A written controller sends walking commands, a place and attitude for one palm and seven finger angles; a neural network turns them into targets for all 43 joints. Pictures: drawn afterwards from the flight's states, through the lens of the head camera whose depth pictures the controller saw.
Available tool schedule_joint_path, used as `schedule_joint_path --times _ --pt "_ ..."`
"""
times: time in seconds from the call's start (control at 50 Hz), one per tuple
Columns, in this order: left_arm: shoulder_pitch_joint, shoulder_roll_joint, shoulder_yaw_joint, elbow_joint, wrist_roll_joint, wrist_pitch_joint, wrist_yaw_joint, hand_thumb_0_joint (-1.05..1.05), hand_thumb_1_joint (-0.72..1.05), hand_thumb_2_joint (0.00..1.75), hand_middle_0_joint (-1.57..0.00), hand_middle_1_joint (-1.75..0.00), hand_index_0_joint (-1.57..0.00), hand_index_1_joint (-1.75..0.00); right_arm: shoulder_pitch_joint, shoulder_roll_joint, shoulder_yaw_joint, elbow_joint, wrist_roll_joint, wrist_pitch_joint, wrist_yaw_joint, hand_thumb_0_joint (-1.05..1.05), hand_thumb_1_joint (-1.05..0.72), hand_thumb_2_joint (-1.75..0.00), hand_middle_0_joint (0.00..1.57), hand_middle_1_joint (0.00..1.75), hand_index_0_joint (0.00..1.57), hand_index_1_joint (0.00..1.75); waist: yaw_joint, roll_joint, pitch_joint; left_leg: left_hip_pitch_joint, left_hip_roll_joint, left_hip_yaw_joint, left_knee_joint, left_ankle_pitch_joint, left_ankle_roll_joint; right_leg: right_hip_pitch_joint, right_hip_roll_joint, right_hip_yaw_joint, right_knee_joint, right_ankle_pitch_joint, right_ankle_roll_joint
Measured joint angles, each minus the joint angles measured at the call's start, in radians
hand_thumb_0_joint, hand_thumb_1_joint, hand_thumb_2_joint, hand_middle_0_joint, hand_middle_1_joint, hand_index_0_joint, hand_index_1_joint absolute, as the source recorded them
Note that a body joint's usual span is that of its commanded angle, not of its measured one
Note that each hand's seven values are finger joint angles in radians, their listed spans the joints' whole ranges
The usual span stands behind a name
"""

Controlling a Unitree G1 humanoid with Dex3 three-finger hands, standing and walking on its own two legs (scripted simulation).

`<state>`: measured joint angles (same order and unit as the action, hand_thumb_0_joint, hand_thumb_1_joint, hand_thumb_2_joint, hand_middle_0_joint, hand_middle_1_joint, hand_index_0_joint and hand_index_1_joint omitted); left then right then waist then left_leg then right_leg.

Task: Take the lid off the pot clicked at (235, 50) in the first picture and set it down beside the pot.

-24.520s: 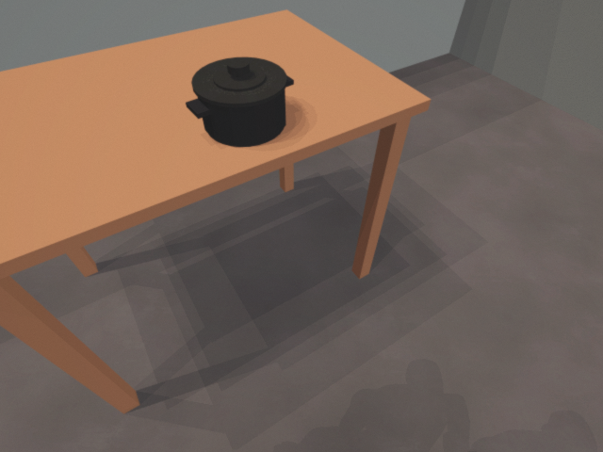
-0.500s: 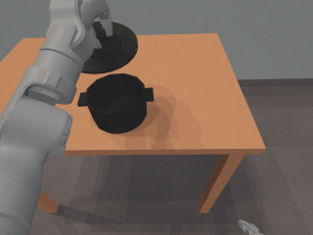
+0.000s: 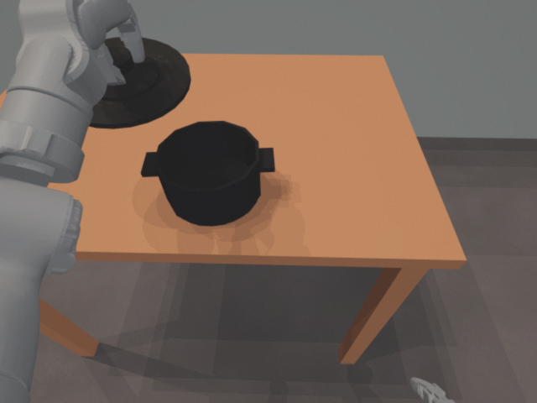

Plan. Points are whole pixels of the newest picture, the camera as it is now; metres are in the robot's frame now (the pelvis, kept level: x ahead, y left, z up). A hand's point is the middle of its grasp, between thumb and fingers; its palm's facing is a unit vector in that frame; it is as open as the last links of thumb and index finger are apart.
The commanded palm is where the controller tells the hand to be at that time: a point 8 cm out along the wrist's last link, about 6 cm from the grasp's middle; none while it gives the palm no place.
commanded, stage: move the lid sideways beside the pot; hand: left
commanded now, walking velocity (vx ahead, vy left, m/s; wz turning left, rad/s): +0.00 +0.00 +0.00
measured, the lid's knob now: (116, 60) +0.51 +0.20 +0.26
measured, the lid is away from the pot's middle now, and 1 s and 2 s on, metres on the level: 0.11 0.21 0.24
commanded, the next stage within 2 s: lower the lid onto the table in 1.36 s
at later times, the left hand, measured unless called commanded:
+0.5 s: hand (61, 58) +0.47 +0.25 +0.28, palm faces -0.16 -0.05 -0.99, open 7.4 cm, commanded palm +0.46 +0.25 +0.35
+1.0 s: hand (18, 65) +0.46 +0.30 +0.28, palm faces -0.20 -0.06 -0.98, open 7.4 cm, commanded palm +0.46 +0.30 +0.35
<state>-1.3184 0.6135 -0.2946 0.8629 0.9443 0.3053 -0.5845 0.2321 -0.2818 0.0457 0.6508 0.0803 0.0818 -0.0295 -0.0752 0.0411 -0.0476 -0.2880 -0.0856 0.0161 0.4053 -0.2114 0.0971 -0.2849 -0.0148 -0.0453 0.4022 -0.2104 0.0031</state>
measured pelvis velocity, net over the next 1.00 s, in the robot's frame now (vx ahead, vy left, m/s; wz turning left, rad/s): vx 0.00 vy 0.01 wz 0.00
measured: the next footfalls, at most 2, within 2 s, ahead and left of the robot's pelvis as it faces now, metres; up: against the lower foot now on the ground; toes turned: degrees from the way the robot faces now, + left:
none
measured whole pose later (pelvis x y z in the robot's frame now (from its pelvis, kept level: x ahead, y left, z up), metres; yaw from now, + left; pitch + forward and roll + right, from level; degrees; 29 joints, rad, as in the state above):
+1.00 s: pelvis +0.00 +0.01 +0.00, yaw +0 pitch +7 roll -2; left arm -1.32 0.81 -0.21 0.94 0.99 0.18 -0.60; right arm 0.27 -0.29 0.05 0.66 0.09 0.12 -0.05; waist -0.09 0.04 -0.04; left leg -0.32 -0.09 0.01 0.41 -0.20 0.11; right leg -0.30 -0.02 -0.05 0.37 -0.19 0.01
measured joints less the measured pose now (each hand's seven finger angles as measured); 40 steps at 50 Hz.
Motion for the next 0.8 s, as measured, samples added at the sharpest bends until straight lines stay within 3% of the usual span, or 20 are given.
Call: schedule_joint_path --times 0.26,0.8 --pt "0.013 0.049 0.037 -0.025 0.010 -0.051 0.001 -0.05 0.27 0.78 -0.78 -1.00 -0.66 -0.89 0.021 0.002 -0.005 0.002 -0.006 -0.001 0.001 0.01 -0.91 -0.90 0.20 0.30 0.20 0.30 -0.001 0.005 -0.005 -0.014 -0.012 -0.006 -0.006 0.005 0.012 -0.007 -0.011 -0.005 -0.015 0.007 0.007" --pt "0.023 0.143 0.073 0.006 0.032 -0.094 -0.005 -0.05 0.27 0.78 -0.79 -1.00 -0.66 -0.89 0.035 -0.007 -0.005 -0.002 0.003 0.026 -0.010 0.01 -0.90 -0.90 0.20 0.30 0.20 0.30 -0.003 0.003 -0.003 -0.027 -0.015 -0.007 0.001 0.009 0.020 -0.012 -0.012 -0.006 -0.023 0.017 0.002"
